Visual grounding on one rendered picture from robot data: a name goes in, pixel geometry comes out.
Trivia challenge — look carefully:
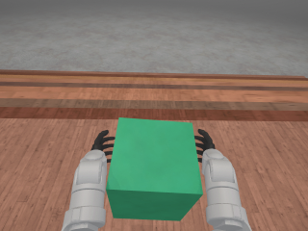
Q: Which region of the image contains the right robot forearm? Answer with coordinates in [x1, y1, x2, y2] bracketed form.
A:
[201, 148, 252, 231]

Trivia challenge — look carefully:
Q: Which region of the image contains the carton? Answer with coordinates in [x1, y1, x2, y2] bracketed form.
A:
[106, 117, 203, 221]

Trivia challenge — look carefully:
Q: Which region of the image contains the left robot hand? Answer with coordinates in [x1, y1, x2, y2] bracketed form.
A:
[91, 130, 116, 163]

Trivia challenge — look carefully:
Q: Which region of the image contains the left robot forearm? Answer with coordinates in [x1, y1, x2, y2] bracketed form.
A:
[61, 149, 107, 231]

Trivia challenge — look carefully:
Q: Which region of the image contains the right robot hand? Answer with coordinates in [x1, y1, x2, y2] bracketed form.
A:
[194, 129, 216, 163]

